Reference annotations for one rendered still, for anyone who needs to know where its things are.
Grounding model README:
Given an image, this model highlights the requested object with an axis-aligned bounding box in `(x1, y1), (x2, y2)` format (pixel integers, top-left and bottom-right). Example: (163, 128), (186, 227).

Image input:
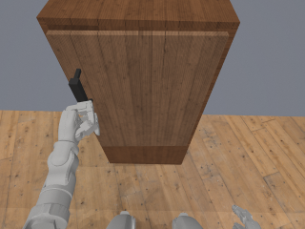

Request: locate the right robot hand
(232, 205), (262, 229)

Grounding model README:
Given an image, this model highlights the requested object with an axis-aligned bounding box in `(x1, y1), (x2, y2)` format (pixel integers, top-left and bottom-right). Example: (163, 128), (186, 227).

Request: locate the left robot hand
(58, 100), (100, 145)

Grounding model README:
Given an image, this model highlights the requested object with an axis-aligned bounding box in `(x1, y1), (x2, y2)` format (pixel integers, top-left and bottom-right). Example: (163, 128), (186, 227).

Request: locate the cupboard door
(46, 30), (229, 147)

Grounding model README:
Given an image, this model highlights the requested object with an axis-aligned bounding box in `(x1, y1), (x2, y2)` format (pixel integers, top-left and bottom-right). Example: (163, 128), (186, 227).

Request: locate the handle
(69, 68), (93, 103)

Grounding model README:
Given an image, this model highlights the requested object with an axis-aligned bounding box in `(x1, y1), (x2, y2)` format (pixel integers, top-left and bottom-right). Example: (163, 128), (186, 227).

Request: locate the robot left thigh
(106, 214), (136, 229)

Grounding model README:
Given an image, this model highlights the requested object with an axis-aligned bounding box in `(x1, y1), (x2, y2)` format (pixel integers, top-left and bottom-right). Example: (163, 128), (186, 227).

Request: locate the robot left forearm
(22, 140), (79, 229)

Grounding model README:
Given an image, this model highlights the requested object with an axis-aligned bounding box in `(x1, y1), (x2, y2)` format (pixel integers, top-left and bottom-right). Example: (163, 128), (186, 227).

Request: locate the robot left shin
(120, 211), (130, 215)

